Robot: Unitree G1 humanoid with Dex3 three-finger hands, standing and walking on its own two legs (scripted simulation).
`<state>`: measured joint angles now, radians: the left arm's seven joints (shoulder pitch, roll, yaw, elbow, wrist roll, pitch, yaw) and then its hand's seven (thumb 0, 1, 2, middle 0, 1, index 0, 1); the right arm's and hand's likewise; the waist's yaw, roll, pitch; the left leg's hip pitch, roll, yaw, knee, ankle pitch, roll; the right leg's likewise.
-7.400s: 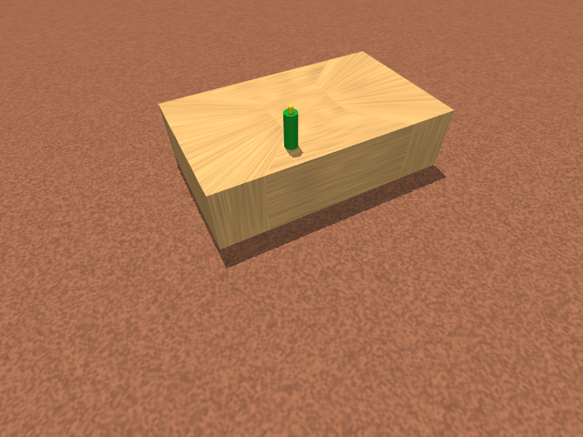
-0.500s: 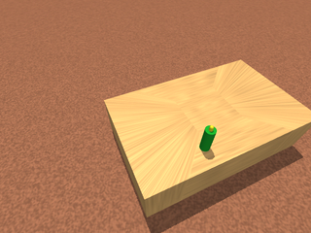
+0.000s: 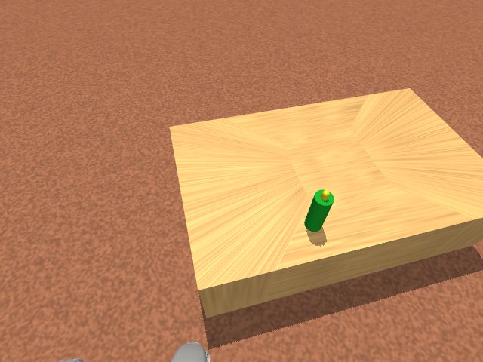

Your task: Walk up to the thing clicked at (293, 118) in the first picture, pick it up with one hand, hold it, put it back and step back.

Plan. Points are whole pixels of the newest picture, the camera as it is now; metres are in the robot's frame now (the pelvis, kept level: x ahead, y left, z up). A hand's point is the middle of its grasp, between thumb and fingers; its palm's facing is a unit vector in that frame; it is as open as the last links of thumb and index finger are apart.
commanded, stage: walk up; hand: right
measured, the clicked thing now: (319, 209) +0.60 -0.23 -0.32
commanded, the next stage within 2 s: none
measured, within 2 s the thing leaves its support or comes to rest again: neither
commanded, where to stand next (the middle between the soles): +0.13 -0.14 m, yaw +16 degrees
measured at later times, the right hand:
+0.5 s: hand out of the picture +0.19 -0.45 -0.13, palm faces -0.20 +0.82 -0.54, open 7.4 cm
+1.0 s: hand (432, 295) +0.28 -0.37 -0.14, palm faces -0.36 +0.85 -0.39, open 7.4 cm
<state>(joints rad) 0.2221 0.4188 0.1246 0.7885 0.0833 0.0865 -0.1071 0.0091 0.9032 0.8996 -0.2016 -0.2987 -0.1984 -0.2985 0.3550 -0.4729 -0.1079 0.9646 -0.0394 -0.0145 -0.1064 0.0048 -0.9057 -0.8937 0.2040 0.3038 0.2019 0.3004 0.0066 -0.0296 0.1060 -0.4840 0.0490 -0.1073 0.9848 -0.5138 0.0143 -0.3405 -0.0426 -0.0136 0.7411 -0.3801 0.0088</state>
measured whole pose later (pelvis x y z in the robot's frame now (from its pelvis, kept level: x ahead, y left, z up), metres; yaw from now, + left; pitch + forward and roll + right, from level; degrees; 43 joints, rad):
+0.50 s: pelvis +0.07 -0.15 -0.01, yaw +11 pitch -2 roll -1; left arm 0.24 0.44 0.10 0.81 0.02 0.04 -0.05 0.01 0.90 0.90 -0.20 -0.30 -0.20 -0.30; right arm 0.32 -0.47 -0.05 0.81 -0.03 -0.03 -0.05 0.00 -0.90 -0.89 0.21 0.30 0.21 0.30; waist -0.01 -0.03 0.10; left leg -0.43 0.09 -0.12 0.87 -0.41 0.02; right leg -0.38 -0.06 0.01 0.80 -0.39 0.03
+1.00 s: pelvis +0.08 -0.16 -0.01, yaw +19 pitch -2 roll +0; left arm 0.21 0.45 0.04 0.89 -0.01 0.01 0.04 0.01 0.90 0.90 -0.21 -0.30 -0.20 -0.30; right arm 0.15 -0.40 -0.06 0.81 -0.02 0.02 0.02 0.00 -0.91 -0.89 0.20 0.30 0.20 0.30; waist 0.02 0.01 0.17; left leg -0.39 -0.02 -0.01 0.78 -0.35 0.03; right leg -0.44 -0.07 0.01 1.04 -0.59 -0.02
